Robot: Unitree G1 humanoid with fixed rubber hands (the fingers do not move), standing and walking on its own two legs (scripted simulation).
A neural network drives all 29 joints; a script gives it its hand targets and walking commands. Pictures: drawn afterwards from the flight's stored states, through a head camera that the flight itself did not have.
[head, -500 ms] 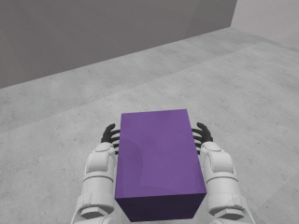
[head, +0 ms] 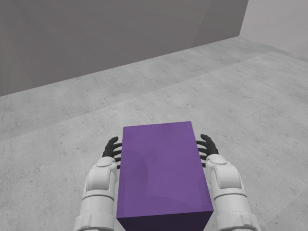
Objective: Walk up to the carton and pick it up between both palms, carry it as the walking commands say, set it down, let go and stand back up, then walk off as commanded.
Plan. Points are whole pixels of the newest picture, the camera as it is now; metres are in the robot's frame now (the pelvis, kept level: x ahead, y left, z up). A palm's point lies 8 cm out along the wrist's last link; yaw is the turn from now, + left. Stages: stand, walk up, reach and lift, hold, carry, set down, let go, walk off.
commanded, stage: hold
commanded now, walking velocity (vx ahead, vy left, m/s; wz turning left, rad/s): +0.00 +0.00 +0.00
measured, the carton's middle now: (162, 182) +0.26 +0.01 -0.01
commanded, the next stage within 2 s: carry in 0.50 s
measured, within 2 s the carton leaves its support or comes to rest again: neither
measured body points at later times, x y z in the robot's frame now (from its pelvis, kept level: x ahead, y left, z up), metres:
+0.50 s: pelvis -0.02 +0.01 +0.00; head -0.08 +0.01 +0.44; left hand +0.28 +0.16 +0.05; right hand +0.29 -0.13 +0.05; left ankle +0.02 +0.13 -0.74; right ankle +0.03 -0.10 -0.74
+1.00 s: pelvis -0.03 +0.06 -0.02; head -0.10 +0.04 +0.42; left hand +0.23 +0.22 +0.08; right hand +0.24 -0.06 +0.07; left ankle +0.02 +0.13 -0.74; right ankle +0.03 -0.10 -0.74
